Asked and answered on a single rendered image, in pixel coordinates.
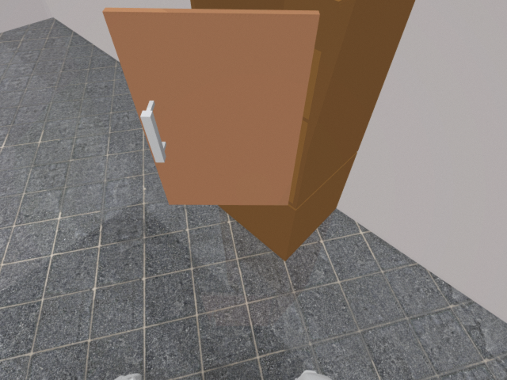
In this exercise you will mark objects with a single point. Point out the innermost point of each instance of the handle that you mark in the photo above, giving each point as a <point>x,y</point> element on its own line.
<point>151,129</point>

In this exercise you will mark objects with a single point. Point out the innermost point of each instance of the cupboard door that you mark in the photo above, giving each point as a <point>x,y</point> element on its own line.
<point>229,87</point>

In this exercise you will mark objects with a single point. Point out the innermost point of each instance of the robot right shin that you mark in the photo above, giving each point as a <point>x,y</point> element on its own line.
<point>311,371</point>

